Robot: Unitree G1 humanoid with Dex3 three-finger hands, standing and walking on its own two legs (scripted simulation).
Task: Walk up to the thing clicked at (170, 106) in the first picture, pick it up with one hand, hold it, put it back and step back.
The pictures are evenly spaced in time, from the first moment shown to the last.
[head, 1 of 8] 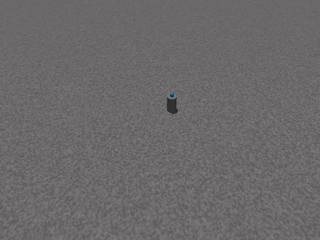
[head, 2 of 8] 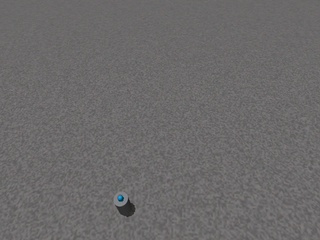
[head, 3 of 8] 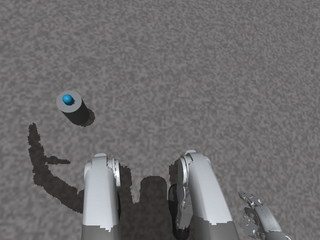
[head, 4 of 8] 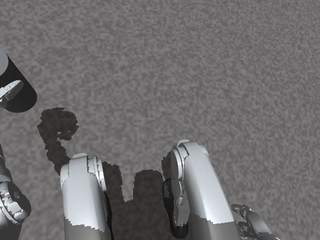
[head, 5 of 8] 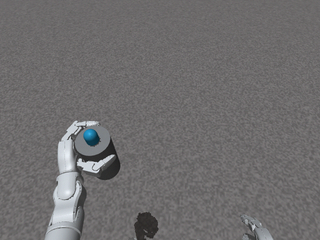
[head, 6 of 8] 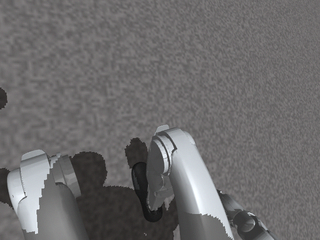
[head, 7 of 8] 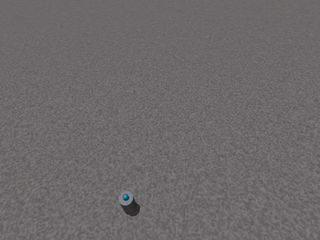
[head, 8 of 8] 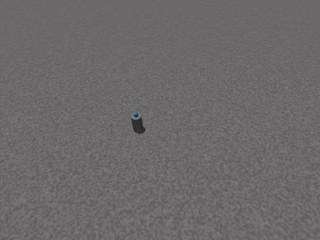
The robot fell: no
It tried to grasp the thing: yes
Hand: left
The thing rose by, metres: 0.66
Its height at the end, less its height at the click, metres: +0.00
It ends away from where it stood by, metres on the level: 0.01
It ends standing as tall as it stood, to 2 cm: yes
